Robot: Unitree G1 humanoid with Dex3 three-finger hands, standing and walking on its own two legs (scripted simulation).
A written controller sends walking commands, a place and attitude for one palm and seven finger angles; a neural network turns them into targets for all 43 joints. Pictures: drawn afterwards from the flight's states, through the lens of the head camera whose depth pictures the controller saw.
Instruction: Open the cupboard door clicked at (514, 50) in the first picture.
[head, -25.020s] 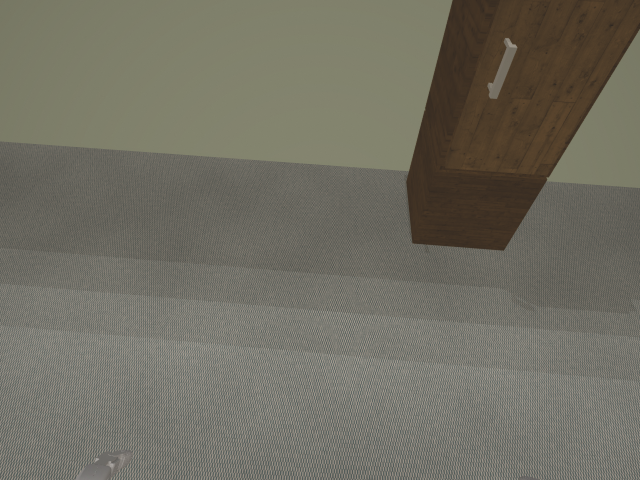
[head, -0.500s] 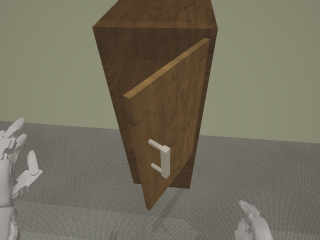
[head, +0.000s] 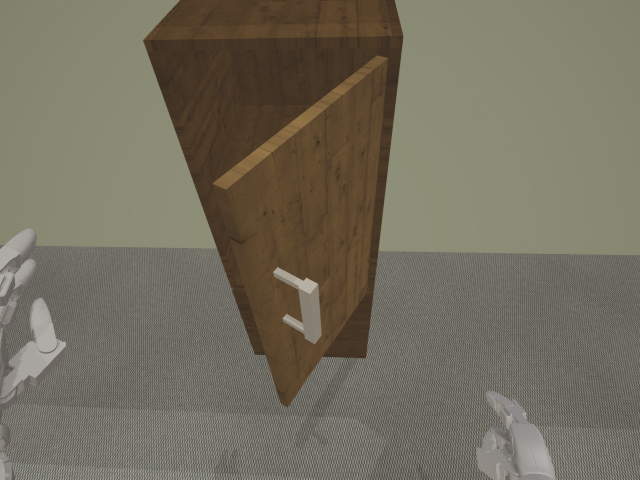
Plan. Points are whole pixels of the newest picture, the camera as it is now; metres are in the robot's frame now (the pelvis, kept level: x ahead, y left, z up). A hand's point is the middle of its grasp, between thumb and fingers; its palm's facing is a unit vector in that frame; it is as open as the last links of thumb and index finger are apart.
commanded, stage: step back with the hand held close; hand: left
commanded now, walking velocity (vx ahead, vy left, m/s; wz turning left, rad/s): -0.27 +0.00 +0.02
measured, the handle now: (298, 306) +0.35 +0.07 +0.00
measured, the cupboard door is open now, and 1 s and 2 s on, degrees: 59 59 59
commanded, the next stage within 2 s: stop stepping back and stand still in 0.78 s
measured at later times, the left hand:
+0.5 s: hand out of the picture +0.10 +0.29 +0.15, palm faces +0.46 -0.73 -0.50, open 7.4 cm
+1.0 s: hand out of the picture +0.01 +0.25 +0.16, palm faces +0.41 -0.79 -0.44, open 7.4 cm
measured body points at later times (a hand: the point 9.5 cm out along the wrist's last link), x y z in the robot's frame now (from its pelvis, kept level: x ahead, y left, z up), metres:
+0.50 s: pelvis -0.09 +0.02 -0.02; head -0.08 +0.02 +0.43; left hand +0.07 +0.33 +0.18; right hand +0.09 -0.21 -0.10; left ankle +0.00 +0.11 -0.74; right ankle -0.02 -0.11 -0.74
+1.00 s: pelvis -0.20 -0.01 -0.01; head -0.16 +0.02 +0.43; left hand -0.02 +0.29 +0.18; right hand -0.02 -0.22 -0.09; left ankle -0.06 +0.11 -0.74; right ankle -0.33 -0.12 -0.73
